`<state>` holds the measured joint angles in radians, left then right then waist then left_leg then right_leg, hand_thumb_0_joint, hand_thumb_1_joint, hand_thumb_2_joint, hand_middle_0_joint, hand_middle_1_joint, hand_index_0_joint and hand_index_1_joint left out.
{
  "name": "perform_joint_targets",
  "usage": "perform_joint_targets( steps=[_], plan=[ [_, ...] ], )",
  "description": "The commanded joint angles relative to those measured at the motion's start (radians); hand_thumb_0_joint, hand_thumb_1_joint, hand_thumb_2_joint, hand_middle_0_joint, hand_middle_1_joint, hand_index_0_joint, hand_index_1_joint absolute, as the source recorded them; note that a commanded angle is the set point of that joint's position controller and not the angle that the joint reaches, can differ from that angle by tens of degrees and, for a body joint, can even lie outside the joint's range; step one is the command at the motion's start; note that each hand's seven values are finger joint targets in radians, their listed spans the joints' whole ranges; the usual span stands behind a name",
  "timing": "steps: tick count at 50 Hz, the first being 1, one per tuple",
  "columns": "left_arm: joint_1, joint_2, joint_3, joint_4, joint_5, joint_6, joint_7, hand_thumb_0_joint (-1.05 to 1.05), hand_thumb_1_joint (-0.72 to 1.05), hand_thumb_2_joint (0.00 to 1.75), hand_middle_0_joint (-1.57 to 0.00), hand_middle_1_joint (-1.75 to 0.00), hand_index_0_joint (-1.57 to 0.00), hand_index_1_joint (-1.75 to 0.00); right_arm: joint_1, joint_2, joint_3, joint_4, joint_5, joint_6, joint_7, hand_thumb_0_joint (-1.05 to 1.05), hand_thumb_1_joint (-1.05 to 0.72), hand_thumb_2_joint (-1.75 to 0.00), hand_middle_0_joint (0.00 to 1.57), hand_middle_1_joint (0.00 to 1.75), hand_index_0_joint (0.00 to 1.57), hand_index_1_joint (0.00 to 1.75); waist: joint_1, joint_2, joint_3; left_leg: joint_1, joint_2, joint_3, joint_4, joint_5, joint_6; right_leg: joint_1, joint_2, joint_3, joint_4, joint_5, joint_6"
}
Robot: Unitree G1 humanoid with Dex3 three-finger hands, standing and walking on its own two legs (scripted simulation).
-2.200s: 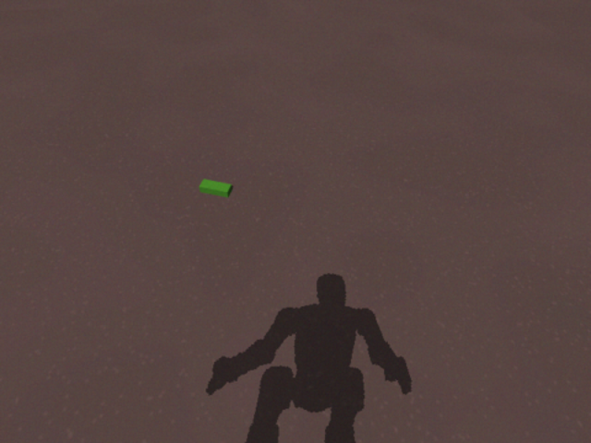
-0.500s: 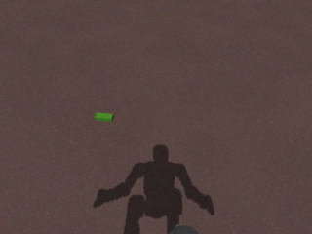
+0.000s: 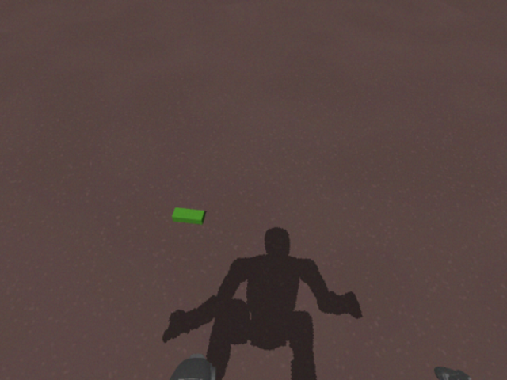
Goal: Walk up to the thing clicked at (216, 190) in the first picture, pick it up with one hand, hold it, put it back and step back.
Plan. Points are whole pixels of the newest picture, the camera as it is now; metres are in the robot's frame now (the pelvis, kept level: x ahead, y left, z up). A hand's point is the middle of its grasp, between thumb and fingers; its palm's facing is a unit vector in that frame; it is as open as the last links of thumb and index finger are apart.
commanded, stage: walk up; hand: left
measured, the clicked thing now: (188, 216) +0.90 +0.34 -0.74
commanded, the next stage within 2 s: none
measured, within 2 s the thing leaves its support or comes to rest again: neither
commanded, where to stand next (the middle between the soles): +0.46 +0.17 m, yaw -4 degrees
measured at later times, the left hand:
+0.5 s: hand (74, 290) +0.29 +0.36 -0.12, palm faces -0.12 -0.88 -0.46, open 7.3 cm
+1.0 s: hand (37, 264) +0.36 +0.48 -0.16, palm faces -0.06 -0.89 -0.45, open 7.3 cm
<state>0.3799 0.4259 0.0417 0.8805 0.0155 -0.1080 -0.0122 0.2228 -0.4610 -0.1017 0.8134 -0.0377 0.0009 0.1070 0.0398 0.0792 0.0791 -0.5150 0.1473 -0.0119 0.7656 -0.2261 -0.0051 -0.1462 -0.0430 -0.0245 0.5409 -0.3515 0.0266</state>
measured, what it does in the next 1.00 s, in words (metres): walks ahead: left foot, then right foot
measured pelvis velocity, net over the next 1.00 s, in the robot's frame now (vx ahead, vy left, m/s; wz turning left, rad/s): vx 0.33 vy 0.18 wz -0.04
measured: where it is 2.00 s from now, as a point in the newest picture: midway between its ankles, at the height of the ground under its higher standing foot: (205, 332)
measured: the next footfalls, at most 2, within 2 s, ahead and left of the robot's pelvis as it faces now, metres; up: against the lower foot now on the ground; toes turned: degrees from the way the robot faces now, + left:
left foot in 0.06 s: +0.17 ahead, +0.17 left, +0.00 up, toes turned +5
right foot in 0.50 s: +0.33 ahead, -0.03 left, +0.00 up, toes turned -7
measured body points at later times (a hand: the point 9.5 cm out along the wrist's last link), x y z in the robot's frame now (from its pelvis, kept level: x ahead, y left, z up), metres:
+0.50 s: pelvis +0.19 +0.08 -0.01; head +0.21 +0.05 +0.44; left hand +0.30 +0.40 -0.09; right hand +0.18 -0.23 -0.14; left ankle +0.13 +0.17 -0.73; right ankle +0.29 -0.02 -0.73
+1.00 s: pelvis +0.33 +0.18 -0.02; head +0.35 +0.19 +0.43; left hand +0.36 +0.53 -0.13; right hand +0.41 -0.16 -0.11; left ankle +0.40 +0.31 -0.73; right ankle +0.29 -0.01 -0.71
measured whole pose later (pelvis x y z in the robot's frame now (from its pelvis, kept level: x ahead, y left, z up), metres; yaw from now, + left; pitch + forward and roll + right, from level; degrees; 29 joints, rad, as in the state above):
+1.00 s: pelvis +0.33 +0.18 -0.02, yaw -2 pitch -3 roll -1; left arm 0.36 0.48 0.05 0.87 0.02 -0.06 0.01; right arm 0.26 -0.44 -0.09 0.82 -0.04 -0.02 0.07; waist 0.03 -0.02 0.09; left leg -0.41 0.07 0.05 0.74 -0.28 -0.01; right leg -0.30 -0.12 0.02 0.86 -0.44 -0.01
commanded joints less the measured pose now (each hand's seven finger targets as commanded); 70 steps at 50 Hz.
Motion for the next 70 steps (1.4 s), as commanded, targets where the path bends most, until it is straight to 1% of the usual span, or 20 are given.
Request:
perform_joint_targets(
  steps=[1, 3, 4, 6, 10, 17, 21, 24, 25, 26, 28, 33, 43, 46, 47, 49, 50, 54, 65, 70],
  plan=[
    [-0.115, 0.323, 0.098, -0.096, -0.006, -0.018, 0.028, 0.00, 0.90, 0.90, -0.20, -0.30, -0.20, -0.30, 0.081, -0.145, -0.068, -0.058, 0.001, -0.036, -0.003, 0.00, -0.90, -0.90, 0.20, 0.30, 0.20, 0.30, -0.114, -0.180, -0.079, 0.343, -0.045, 0.085, -0.148, 0.034, 0.024, -0.227, -0.198, 0.109, -0.053, 0.181, -0.191],
    [-0.026, 0.208, 0.062, -0.095, -0.005, -0.010, 0.028, 0.00, 0.90, 0.90, -0.20, -0.30, -0.20, -0.30, 0.286, -0.240, -0.105, 0.004, -0.010, -0.049, -0.025, 0.00, -0.90, -0.90, 0.20, 0.30, 0.20, 0.30, -0.207, 0.150, -0.182, 0.610, -0.044, -0.028, -0.276, -0.165, 0.079, -0.357, -0.067, 0.007, 0.451, 0.198, -0.121],
    [0.031, 0.116, 0.032, -0.097, -0.017, -0.006, 0.027, 0.00, 0.90, 0.90, -0.20, -0.30, -0.20, -0.30, 0.281, -0.303, -0.113, -0.018, -0.019, -0.055, -0.036, 0.00, -0.90, -0.90, 0.20, 0.30, 0.20, 0.30, -0.177, 0.368, -0.143, 0.634, 0.169, -0.401, -0.388, -0.270, 0.134, -0.574, 0.086, 0.042, 0.666, -0.190, -0.074],
    [0.000, 0.251, 0.052, -0.063, -0.016, 0.009, 0.053, 0.00, 0.90, 0.90, -0.20, -0.30, -0.20, -0.30, 0.132, -0.320, -0.109, -0.065, 0.032, -0.047, -0.040, 0.00, -0.90, -0.90, 0.20, 0.30, 0.20, 0.30, -0.122, 0.198, -0.074, 0.449, 0.296, -0.607, -0.524, -0.480, 0.273, -0.594, 0.019, 0.098, 0.761, -0.180, -0.100],
    [0.029, 0.236, 0.061, -0.013, -0.038, 0.011, 0.022, 0.00, 0.90, 0.90, -0.20, -0.30, -0.20, -0.30, 0.066, -0.207, -0.055, -0.082, 0.030, -0.067, -0.053, 0.00, -0.90, -0.90, 0.20, 0.30, 0.20, 0.30, -0.054, 0.103, 0.014, 0.282, 0.102, -0.172, -0.469, -0.038, 0.152, -0.448, -0.033, 0.092, 0.586, 0.017, -0.081],
    [-0.095, 0.197, 0.058, -0.064, -0.013, 0.021, 0.007, 0.00, 0.90, 0.90, -0.20, -0.30, -0.20, -0.30, 0.146, -0.204, -0.047, -0.100, 0.015, -0.066, -0.053, 0.00, -0.90, -0.90, 0.20, 0.30, 0.20, 0.30, -0.097, 0.065, 0.005, 0.362, 0.131, -0.116, -0.481, 0.081, 0.258, -0.414, -0.045, -0.013, 0.292, 0.046, -0.040],
    [-0.110, 0.170, 0.059, -0.077, -0.019, 0.007, 0.007, 0.00, 0.90, 0.90, -0.20, -0.30, -0.20, -0.30, 0.141, -0.184, -0.035, -0.118, 0.009, -0.053, -0.052, 0.00, -0.90, -0.90, 0.20, 0.30, 0.20, 0.30, -0.083, 0.025, 0.000, 0.331, 0.088, -0.043, -0.384, 0.281, 0.214, -0.282, -0.002, -0.049, 0.141, 0.120, -0.060],
    [0.049, 0.184, 0.082, -0.039, -0.019, -0.003, 0.024, 0.00, 0.90, 0.90, -0.20, -0.30, -0.20, -0.30, 0.109, -0.158, -0.021, -0.146, 0.023, -0.042, -0.052, 0.00, -0.90, -0.90, 0.20, 0.30, 0.20, 0.30, 0.019, -0.087, -0.116, 0.271, 0.021, 0.035, -0.102, 0.378, 0.152, 0.054, 0.051, -0.071, -0.053, 0.248, -0.080],
    [0.140, 0.242, 0.102, -0.023, -0.013, -0.009, 0.035, 0.00, 0.90, 0.90, -0.20, -0.30, -0.20, -0.30, 0.126, -0.118, -0.008, -0.158, 0.027, -0.044, -0.052, 0.00, -0.90, -0.90, 0.20, 0.30, 0.20, 0.30, 0.069, -0.202, -0.177, 0.178, -0.049, 0.079, 0.112, 0.273, 0.104, 0.199, -0.026, 0.057, -0.118, 0.203, -0.113],
    [0.166, 0.328, 0.124, -0.038, -0.008, -0.011, 0.046, 0.00, 0.90, 0.90, -0.20, -0.30, -0.20, -0.30, 0.181, -0.064, 0.009, -0.170, 0.026, -0.041, -0.049, 0.00, -0.90, -0.90, 0.20, 0.30, 0.20, 0.30, 0.053, -0.380, -0.218, -0.069, -0.164, 0.086, 0.304, -0.272, 0.053, 0.352, -0.310, 0.491, -0.160, 0.153, -0.203],
    [0.047, 0.344, 0.115, -0.079, -0.026, 0.000, 0.054, 0.00, 0.90, 0.90, -0.20, -0.30, -0.20, -0.30, 0.183, -0.200, -0.026, -0.130, 0.010, -0.007, -0.062, 0.00, -0.90, -0.90, 0.20, 0.30, 0.20, 0.30, 0.015, -0.213, -0.131, -0.142, -0.105, -0.055, 0.433, -0.342, 0.046, 0.179, -0.433, 0.702, -0.250, -0.156, -0.340],
    [-0.048, 0.262, 0.085, -0.099, -0.020, -0.014, 0.049, 0.00, 0.90, 0.90, -0.20, -0.30, -0.20, -0.30, 0.197, -0.160, -0.027, -0.062, 0.018, 0.002, -0.044, 0.00, -0.90, -0.90, 0.20, 0.30, 0.20, 0.30, -0.052, -0.171, 0.011, -0.041, -0.067, -0.079, 0.339, -0.137, 0.014, -0.094, -0.228, 0.253, -0.261, 0.058, -0.229],
    [-0.034, 0.307, 0.097, -0.116, 0.004, -0.015, 0.027, 0.00, 0.90, 0.90, -0.20, -0.30, -0.20, -0.30, 0.016, -0.137, -0.041, -0.084, 0.009, -0.018, -0.015, 0.00, -0.90, -0.90, 0.20, 0.30, 0.20, 0.30, -0.007, -0.254, -0.002, 0.101, -0.036, 0.030, -0.053, -0.050, 0.002, -0.181, -0.198, 0.109, -0.182, -0.009, -0.227],
    [-0.116, 0.275, 0.074, -0.129, 0.001, 0.008, 0.028, 0.00, 0.90, 0.90, -0.20, -0.30, -0.20, -0.30, 0.165, -0.154, -0.050, -0.015, 0.009, -0.032, -0.040, 0.00, -0.90, -0.90, 0.20, 0.30, 0.20, 0.30, -0.115, -0.179, -0.080, 0.388, -0.089, 0.076, -0.154, -0.002, 0.026, -0.318, -0.180, 0.072, 0.030, 0.096, -0.177],
    [-0.065, 0.208, 0.050, -0.125, 0.005, 0.018, 0.028, 0.00, 0.90, 0.90, -0.20, -0.30, -0.20, -0.30, 0.245, -0.189, -0.061, 0.015, 0.010, -0.041, -0.053, 0.00, -0.90, -0.90, 0.20, 0.30, 0.20, 0.30, -0.142, -0.003, -0.130, 0.492, -0.095, 0.034, -0.211, -0.069, 0.042, -0.354, -0.123, 0.016, 0.258, 0.099, -0.141],
    [0.024, 0.143, 0.026, -0.113, -0.016, 0.034, 0.039, 0.00, 0.90, 0.90, -0.20, -0.30, -0.20, -0.30, 0.205, -0.314, -0.073, -0.034, 0.010, -0.050, -0.071, 0.00, -0.90, -0.90, 0.20, 0.30, 0.20, 0.30, -0.101, 0.240, -0.088, 0.432, 0.247, -0.542, -0.505, -0.190, 0.158, -0.542, 0.080, 0.011, 0.581, -0.194, -0.060],
    [0.011, 0.223, 0.043, -0.084, -0.009, 0.040, 0.053, 0.00, 0.90, 0.90, -0.20, -0.30, -0.20, -0.30, 0.157, -0.342, -0.082, -0.037, 0.029, -0.045, -0.067, 0.00, -0.90, -0.90, 0.20, 0.30, 0.20, 0.30, -0.094, 0.203, -0.065, 0.372, 0.296, -0.593, -0.494, -0.257, 0.257, -0.521, 0.013, 0.067, 0.649, -0.220, -0.078],
    [0.030, 0.217, 0.049, -0.018, -0.026, 0.044, 0.034, 0.00, 0.90, 0.90, -0.20, -0.30, -0.20, -0.30, 0.075, -0.216, -0.031, -0.052, 0.029, -0.062, -0.093, 0.00, -0.90, -0.90, 0.20, 0.30, 0.20, 0.30, -0.038, 0.110, -0.019, 0.285, 0.121, -0.203, -0.384, 0.162, 0.183, -0.422, -0.031, 0.091, 0.563, -0.074, -0.072],
    [-0.111, 0.137, 0.039, -0.010, -0.010, 0.095, 0.022, 0.00, 0.90, 0.90, -0.20, -0.30, -0.20, -0.30, 0.069, -0.192, 0.003, -0.030, 0.040, -0.069, -0.134, 0.00, -0.90, -0.90, 0.20, 0.30, 0.20, 0.30, -0.050, 0.059, -0.123, 0.329, 0.140, -0.082, -0.206, 0.716, 0.188, -0.220, 0.008, 0.007, 0.245, 0.011, -0.066],
    [-0.122, 0.221, 0.063, 0.003, 0.004, 0.081, 0.020, 0.00, 0.90, 0.90, -0.20, -0.30, -0.20, -0.30, 0.036, -0.143, 0.027, -0.025, 0.059, -0.055, -0.139, 0.00, -0.90, -0.90, 0.20, 0.30, 0.20, 0.30, -0.026, -0.124, -0.187, 0.179, 0.035, -0.023, -0.054, 0.302, 0.073, 0.019, -0.112, 0.188, 0.021, 0.458, -0.148]
  ],
)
